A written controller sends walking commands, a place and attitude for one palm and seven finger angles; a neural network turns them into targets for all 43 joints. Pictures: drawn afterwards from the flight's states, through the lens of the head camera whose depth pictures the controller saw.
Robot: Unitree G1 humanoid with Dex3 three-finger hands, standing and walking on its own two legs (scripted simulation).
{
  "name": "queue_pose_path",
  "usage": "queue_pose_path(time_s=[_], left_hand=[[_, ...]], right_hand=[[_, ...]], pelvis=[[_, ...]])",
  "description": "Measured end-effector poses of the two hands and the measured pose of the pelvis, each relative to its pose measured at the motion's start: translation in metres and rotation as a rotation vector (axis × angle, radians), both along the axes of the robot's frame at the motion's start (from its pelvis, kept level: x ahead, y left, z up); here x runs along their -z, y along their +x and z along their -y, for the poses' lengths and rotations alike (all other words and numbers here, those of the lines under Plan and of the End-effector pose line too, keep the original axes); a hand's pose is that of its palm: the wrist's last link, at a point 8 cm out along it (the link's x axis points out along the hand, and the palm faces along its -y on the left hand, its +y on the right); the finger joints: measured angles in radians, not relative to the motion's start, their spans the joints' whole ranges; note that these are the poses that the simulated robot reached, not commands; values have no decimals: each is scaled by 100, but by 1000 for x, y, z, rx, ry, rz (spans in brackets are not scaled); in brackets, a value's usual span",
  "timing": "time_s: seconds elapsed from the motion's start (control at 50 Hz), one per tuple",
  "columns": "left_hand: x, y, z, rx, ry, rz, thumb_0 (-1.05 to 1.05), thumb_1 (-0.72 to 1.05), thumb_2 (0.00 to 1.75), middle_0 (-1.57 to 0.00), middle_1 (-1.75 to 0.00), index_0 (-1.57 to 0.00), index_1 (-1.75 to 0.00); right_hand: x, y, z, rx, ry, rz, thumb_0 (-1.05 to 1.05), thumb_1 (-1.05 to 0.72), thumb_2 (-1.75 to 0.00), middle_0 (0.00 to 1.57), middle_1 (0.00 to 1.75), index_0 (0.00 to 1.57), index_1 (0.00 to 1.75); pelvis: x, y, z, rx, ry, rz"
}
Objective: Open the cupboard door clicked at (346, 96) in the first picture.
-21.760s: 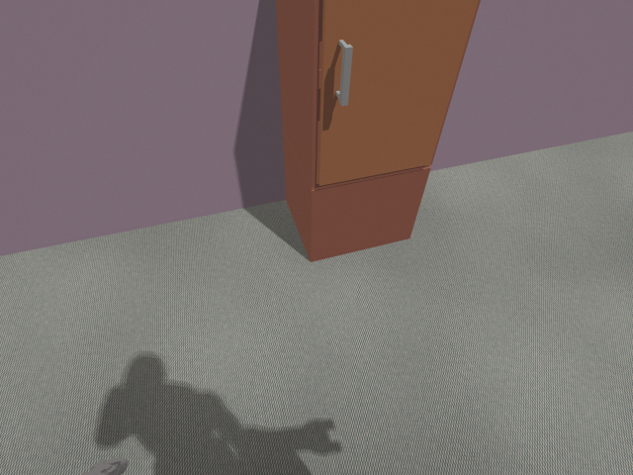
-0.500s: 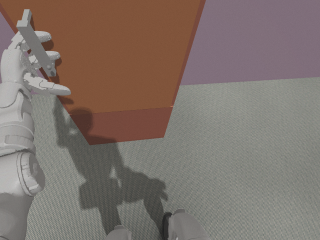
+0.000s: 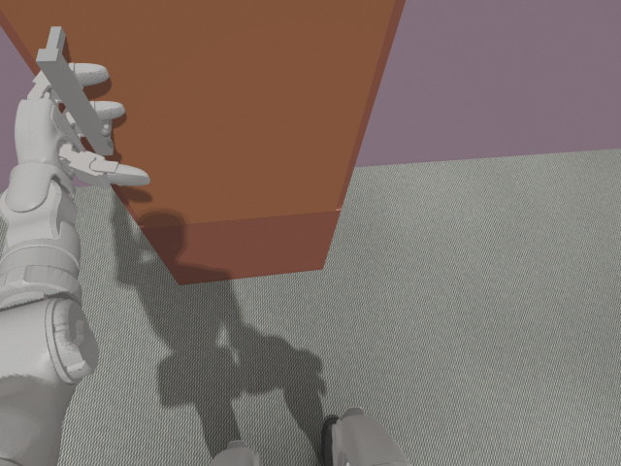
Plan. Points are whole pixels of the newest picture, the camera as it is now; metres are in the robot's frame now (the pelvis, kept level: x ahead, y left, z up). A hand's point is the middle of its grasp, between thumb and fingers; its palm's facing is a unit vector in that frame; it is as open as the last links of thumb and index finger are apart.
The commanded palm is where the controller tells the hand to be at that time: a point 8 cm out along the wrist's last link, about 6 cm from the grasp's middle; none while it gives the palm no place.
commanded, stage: close the thumb around the handle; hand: left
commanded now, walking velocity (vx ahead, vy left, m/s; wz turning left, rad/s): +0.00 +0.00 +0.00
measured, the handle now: (83, 97) +0.56 +0.24 +0.09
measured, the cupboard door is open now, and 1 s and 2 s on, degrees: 0 1 41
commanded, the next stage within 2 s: pull the door open along its arc in 0.68 s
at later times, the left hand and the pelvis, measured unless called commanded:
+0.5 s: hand (102, 135) +0.51 +0.22 +0.08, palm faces +0.05 -1.00 +0.00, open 7.2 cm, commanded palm +0.48 +0.26 +0.08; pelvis -0.01 -0.01 +0.00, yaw +0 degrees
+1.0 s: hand (102, 137) +0.50 +0.21 +0.09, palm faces +0.05 -1.00 -0.01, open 5.5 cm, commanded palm +0.45 +0.26 +0.08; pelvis +0.00 +0.00 +0.00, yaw -1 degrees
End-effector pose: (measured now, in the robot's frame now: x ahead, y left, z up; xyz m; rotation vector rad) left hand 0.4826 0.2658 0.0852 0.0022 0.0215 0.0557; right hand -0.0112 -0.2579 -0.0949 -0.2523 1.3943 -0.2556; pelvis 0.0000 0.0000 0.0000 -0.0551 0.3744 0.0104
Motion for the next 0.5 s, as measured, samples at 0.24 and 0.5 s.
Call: queue_pose_path(time_s=[0.24,0.5], left_hand=[[-1,-3,-1,-5,5,-7,-1,-21,42,-31,-123,-31,-123],[3,-1,-5,1,0,-20,0,48,72,-36,-130,-37,-130]], right_hand=[[-2,1,9,-3,-9,4,0,-90,-89,21,30,20,30],[-4,-1,15,-9,-33,9,0,-90,-89,21,30,20,30]], pelvis=[[-1,-1,6,1,4,6],[1,-6,8,0,4,-3]])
